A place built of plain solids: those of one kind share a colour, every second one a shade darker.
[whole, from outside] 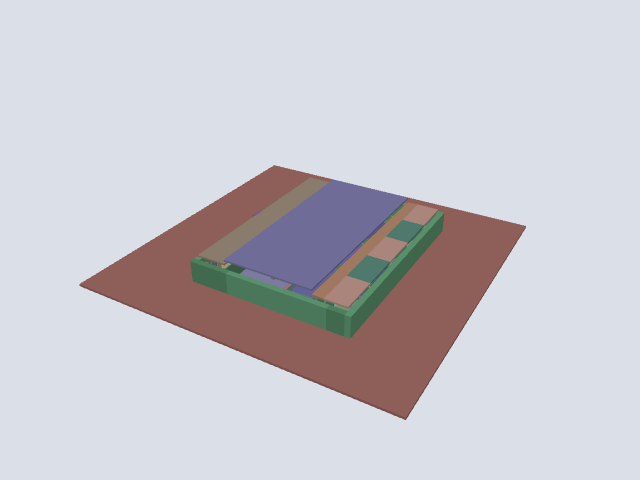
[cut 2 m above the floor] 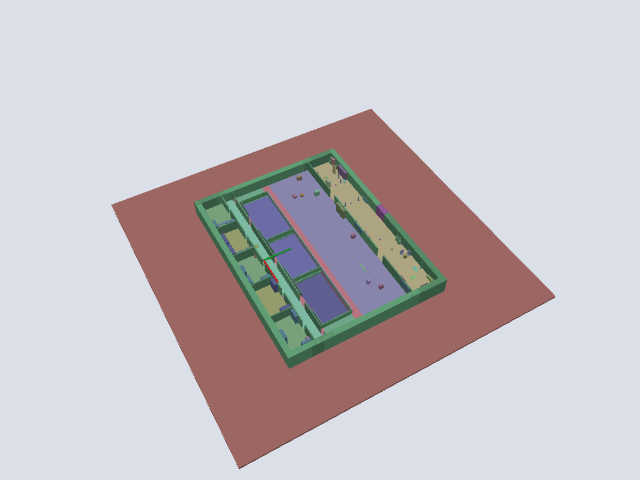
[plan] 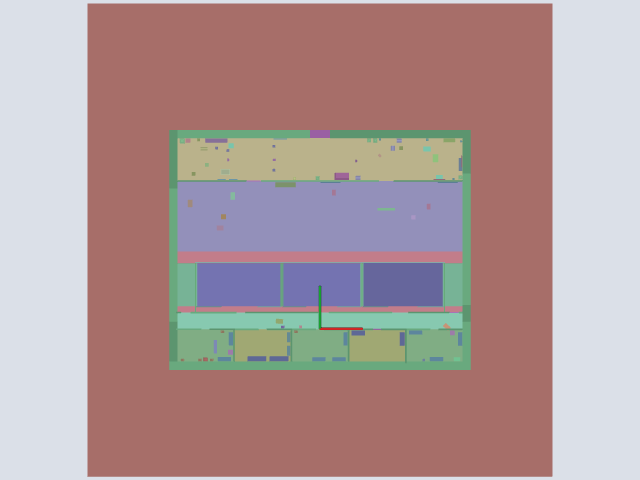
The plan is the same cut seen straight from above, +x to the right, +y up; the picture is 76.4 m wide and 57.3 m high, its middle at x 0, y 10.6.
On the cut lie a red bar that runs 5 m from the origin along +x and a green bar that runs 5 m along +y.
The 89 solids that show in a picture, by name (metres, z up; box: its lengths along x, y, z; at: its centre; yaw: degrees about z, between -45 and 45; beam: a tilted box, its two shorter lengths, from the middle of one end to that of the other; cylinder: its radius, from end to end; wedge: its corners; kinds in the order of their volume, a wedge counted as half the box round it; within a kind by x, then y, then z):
{
 "ground_under_all_1": {"box": [55.51, 56.5, 0.4], "at": [0.0, 10.59, -0.75]},
 "wall_1": {"box": [1.0, 5.75, 3.85], "at": [-17.5, -2.04, 1.33]},
 "wall_2": {"box": [1.0, 3.8, 3.85], "at": [-17.5, 0.94, 1.33]},
 "wall_3": {"box": [1.0, 17.5, 3.85], "at": [-17.5, 9.79, 1.33]},
 "wall_4": {"box": [1.0, 7.0, 3.85], "at": [-17.5, 20.24, 1.33]},
 "wall_5": {"box": [3.05, 0.2, 3.85], "at": [-15.68, -0.06, 1.33]},
 "wall_6": {"box": [8.64, 1.0, 3.85], "at": [-13.68, -4.41, 1.33]},
 "wall_7": {"box": [8.44, 0.2, 3.85], "at": [-12.98, 17.64, 1.33]},
 "wall_8": {"box": [5.48, 0.2, 3.85], "at": [-12.71, 1.94, 1.33]},
 "wall_9": {"box": [3.05, 0.2, 3.85], "at": [-11.68, -0.06, 1.33]},
 "wall_10": {"box": [0.2, 4.15, 3.85], "at": [-10.26, -2.04, 1.33]},
 "wall_11": {"box": [16.8, 1.0, 3.85], "at": [-9.6, 23.24, 1.33]},
 "wall_12": {"box": [3.05, 0.2, 3.85], "at": [-8.84, -0.06, 1.33]},
 "wall_13": {"box": [8.64, 1.0, 3.85], "at": [-6.84, -4.41, 1.33]},
 "wall_14": {"box": [3.05, 0.2, 3.85], "at": [-4.84, -0.06, 1.33]},
 "wall_15": {"box": [8.72, 0.2, 3.85], "at": [-4.57, 1.94, 1.33]},
 "wall_16": {"box": [0.2, 4.15, 3.85], "at": [-3.42, -2.04, 1.33]},
 "wall_17": {"box": [5.89, 0.2, 3.85], "at": [-3.42, -0.06, 1.33]},
 "wall_18": {"box": [8.64, 1.0, 3.85], "at": [0.0, -4.41, 1.33]},
 "wall_19": {"box": [14.12, 0.2, 3.85], "at": [0.0, 17.64, 1.33]},
 "wall_20": {"box": [0.2, 4.15, 3.85], "at": [3.42, -2.04, 1.33]},
 "wall_21": {"box": [7.58, 0.2, 3.85], "at": [4.83, 1.94, 1.33]},
 "wall_22": {"box": [8.64, 1.0, 3.85], "at": [6.84, -4.41, 1.33]},
 "wall_23": {"box": [3.05, 0.2, 3.85], "at": [8.84, -0.06, 1.33]},
 "wall_24": {"box": [16.8, 1.0, 3.85], "at": [9.6, 23.24, 1.33]},
 "wall_25": {"box": [0.2, 4.15, 3.85], "at": [10.26, -2.04, 1.33]},
 "wall_26": {"box": [3.05, 0.2, 3.85], "at": [11.68, -0.06, 1.33]},
 "wall_27": {"box": [8.44, 0.2, 3.85], "at": [12.98, 17.64, 1.33]},
 "wall_28": {"box": [4.93, 0.2, 3.85], "at": [12.99, 1.94, 1.33]},
 "wall_29": {"box": [8.64, 1.0, 3.85], "at": [13.68, -4.41, 1.33]},
 "wall_30": {"box": [3.05, 0.2, 3.85], "at": [15.68, -0.06, 1.33]},
 "wall_31": {"box": [3.05, 0.2, 3.85], "at": [15.68, -0.06, 1.33]},
 "wall_32": {"box": [1.0, 5.75, 3.85], "at": [17.5, -2.04, 1.33]},
 "wall_33": {"box": [1.0, 3.8, 3.85], "at": [17.5, 0.94, 1.33]},
 "wall_34": {"box": [1.0, 17.5, 3.85], "at": [17.5, 9.79, 1.33]},
 "wall_35": {"box": [1.0, 7.0, 3.85], "at": [17.5, 20.24, 1.33]},
 "floor_yard_1": {"box": [34.2, 8.4, 1.12], "at": [0.0, 13.44, -0.04]},
 "floor_lobby_1": {"box": [34.2, 5.2, 1.12], "at": [0.0, 20.24, -0.04]},
 "ceil_hall_1": {"box": [34.2, 15.7, 0.3], "at": [0.0, 9.79, 4.82]},
 "floor_plot_1": {"box": [9.9, 5.15, 1.12], "at": [-9.7, 5.26, -0.04]},
 "floor_plot_2": {"box": [9.15, 5.15, 0.96], "at": [0.23, 5.26, -0.12]},
 "floor_plot_3": {"box": [9.45, 5.15, 0.6], "at": [9.93, 5.26, -0.3]},
 "floor_store_1": {"box": [6.84, 3.95, 1.12], "at": [-13.68, -2.04, -0.04]},
 "floor_store_2": {"box": [6.84, 3.95, 1.12], "at": [0.0, -2.04, -0.04]},
 "floor_store_3": {"box": [6.84, 3.95, 1.12], "at": [13.68, -2.04, -0.04]},
 "floor_walkway_1": {"box": [34.2, 0.75, 1.12], "at": [0.0, 2.31, -0.04]},
 "floor_walkway_2": {"box": [34.2, 1.4, 1.12], "at": [0.0, 8.54, -0.04]},
 "floor_back_corridor_1": {"box": [34.2, 2.0, 1.12], "at": [0.0, 0.94, -0.04]},
 "floor_office_1": {"box": [6.84, 3.95, 1.12], "at": [-6.84, -2.04, -0.04]},
 "floor_office_2": {"box": [6.84, 3.95, 1.12], "at": [6.84, -2.04, -0.04]},
 "ceil_lobby_1": {"box": [34.2, 5.2, 0.3], "at": [0.0, 20.24, 4.07]},
 "floor_baulk_1": {"box": [2.45, 5.15, 1.12], "at": [-15.88, 5.26, -0.04]},
 "floor_baulk_2": {"box": [0.4, 5.15, 1.12], "at": [-4.55, 5.26, -0.04]},
 "floor_baulk_3": {"box": [0.4, 5.15, 1.12], "at": [5.0, 5.26, -0.04]},
 "floor_baulk_4": {"box": [2.45, 5.15, 1.12], "at": [15.88, 5.26, -0.04]},
 "ceil_store_1": {"box": [6.84, 3.95, 0.3], "at": [-13.68, -2.04, 3.92]},
 "ceil_store_2": {"box": [6.84, 3.95, 0.3], "at": [0.0, -2.04, 3.92]},
 "ceil_store_3": {"box": [6.84, 3.95, 0.3], "at": [13.68, -2.04, 3.92]},
 "ceil_back_corridor_1": {"box": [34.2, 2.0, 0.3], "at": [0.0, 0.94, 3.92]},
 "ceil_office_1": {"box": [6.84, 3.95, 0.3], "at": [-6.84, -2.04, 3.92]},
 "ceil_office_2": {"box": [6.84, 3.95, 0.3], "at": [6.84, -2.04, 3.92]},
 "shelves_store_1": {"box": [1.6, 0.5, 2.0], "at": [-11.41, -3.63, 1.52]},
 "shelves_store_2": {"box": [0.5, 1.6, 2.0], "at": [-10.64, -1.21, 1.52]},
 "shelves_store_3": {"box": [1.6, 0.5, 2.0], "at": [-0.13, -3.63, 1.52]},
 "shelves_store_4": {"box": [1.6, 0.5, 2.0], "at": [2.27, -3.63, 1.52]},
 "shelves_store_5": {"box": [0.5, 1.6, 2.0], "at": [3.04, -1.21, 1.52]},
 "shelves_store_6": {"box": [1.6, 0.5, 2.0], "at": [11.41, -0.44, 1.52]},
 "shelves_store_7": {"box": [1.6, 0.5, 2.0], "at": [13.9, -3.63, 1.52]},
 "shelves_store_8": {"box": [0.5, 1.6, 2.0], "at": [16.72, -1.21, 1.52]},
 "door_leaf_1": {"box": [2.4, 0.97, 4.39], "at": [0.0, 23.25, 1.59]},
 "cabinets_office_1": {"box": [2.25, 0.6, 2.0], "at": [-7.54, -3.58, 1.52]},
 "cabinets_office_2": {"box": [2.25, 0.6, 2.0], "at": [-4.89, -3.58, 1.52]},
 "cabinets_office_3": {"box": [1.6, 0.6, 2.0], "at": [4.57, -0.49, 1.52]},
 "cabinets_office_4": {"box": [0.6, 1.6, 2.0], "at": [9.83, -1.21, 1.52]},
 "rail_far_1": {"box": [29.82, 0.12, 2.17], "at": [0.0, 7.9, 0.48]},
 "rail_baulk_1": {"box": [0.12, 5.8, 2.17], "at": [-14.85, 4.94, 0.48]},
 "rail_baulk_2": {"box": [0.12, 5.15, 2.17], "at": [-4.55, 5.27, 0.48]},
 "rail_baulk_3": {"box": [0.12, 5.15, 2.17], "at": [5.0, 5.27, 0.48]},
 "rail_baulk_4": {"box": [0.12, 5.8, 2.17], "at": [14.85, 4.94, 0.48]},
 "cabinets_hall_1": {"box": [2.45, 0.6, 2.0], "at": [-4.12, 17.21, 1.52]},
 "lockers_lobby_1": {"box": [2.65, 0.5, 1.8], "at": [-12.38, 22.46, 1.42]},
 "rail_end_1": {"box": [3.09, 0.12, 2.17], "at": [6.6, 2.63, 0.48]},
 "step_cable_cover_1": {"box": [2.1, 0.3, 1.15], "at": [7.91, 14.26, -0.03]},
 "step_strewn_mat_1": {"box": [0.64, 0.96, 1.15], "at": [13.79, 20.37, -0.03]},
 "wall_board_hall_1": {"box": [2.4, 0.12, 1.1], "at": [1.25, 17.45, 1.97]},
 "wall_board_hall_2": {"box": [2.4, 0.12, 1.1], "at": [15.25, 17.45, 1.97]},
 "sofa_lobby_1": {"box": [1.71, 0.86, 0.33], "at": [2.6, 18.2, 0.79]},
 "cart_lobby_1": {"box": [0.98, 0.58, 0.58], "at": [-11.29, 18.73, 1.73]},
 "low_table_lobby_1": {"box": [0.88, 0.6, 0.04], "at": [12.77, 21.46, 0.93]}
}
